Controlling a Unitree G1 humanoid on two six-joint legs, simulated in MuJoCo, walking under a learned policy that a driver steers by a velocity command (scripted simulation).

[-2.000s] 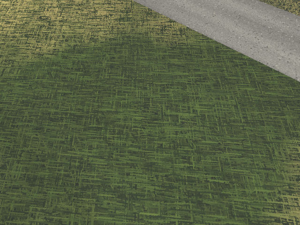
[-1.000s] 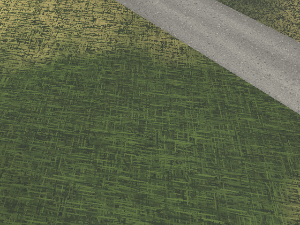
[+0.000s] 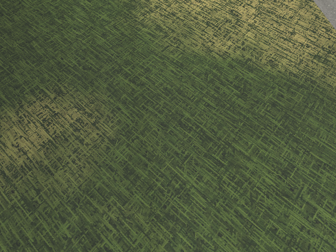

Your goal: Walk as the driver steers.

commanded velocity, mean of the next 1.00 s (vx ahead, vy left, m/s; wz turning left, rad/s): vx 0.07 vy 0.00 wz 0.26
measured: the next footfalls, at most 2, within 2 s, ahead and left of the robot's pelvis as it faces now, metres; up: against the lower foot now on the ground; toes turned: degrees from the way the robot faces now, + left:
left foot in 0.02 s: +0.05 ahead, +0.12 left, +0.00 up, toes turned +4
right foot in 0.48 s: +0.08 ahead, -0.11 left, +0.00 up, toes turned +14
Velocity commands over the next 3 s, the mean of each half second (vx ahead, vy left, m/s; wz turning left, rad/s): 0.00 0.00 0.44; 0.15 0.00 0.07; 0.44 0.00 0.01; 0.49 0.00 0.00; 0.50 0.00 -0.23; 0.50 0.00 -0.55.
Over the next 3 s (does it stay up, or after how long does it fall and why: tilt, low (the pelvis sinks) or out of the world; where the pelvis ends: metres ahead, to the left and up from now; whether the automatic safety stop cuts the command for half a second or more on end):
stays up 1.18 0.18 -0.01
